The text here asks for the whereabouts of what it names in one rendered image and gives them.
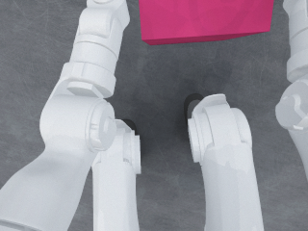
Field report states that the robot right upper arm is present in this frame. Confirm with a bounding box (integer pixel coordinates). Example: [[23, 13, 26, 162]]
[[275, 77, 308, 181]]

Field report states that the right robot forearm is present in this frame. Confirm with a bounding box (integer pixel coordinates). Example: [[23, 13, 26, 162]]
[[282, 0, 308, 83]]

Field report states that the robot left upper arm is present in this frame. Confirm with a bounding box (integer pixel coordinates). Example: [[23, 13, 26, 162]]
[[0, 93, 117, 231]]

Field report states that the carton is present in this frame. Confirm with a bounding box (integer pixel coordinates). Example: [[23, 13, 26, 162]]
[[139, 0, 274, 45]]

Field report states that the right robot shin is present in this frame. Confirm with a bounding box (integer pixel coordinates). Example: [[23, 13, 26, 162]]
[[192, 93, 252, 148]]

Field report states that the left robot forearm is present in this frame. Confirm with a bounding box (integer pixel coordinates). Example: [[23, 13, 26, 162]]
[[39, 0, 130, 132]]

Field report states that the right robot thigh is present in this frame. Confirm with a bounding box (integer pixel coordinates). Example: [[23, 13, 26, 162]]
[[188, 104, 265, 231]]

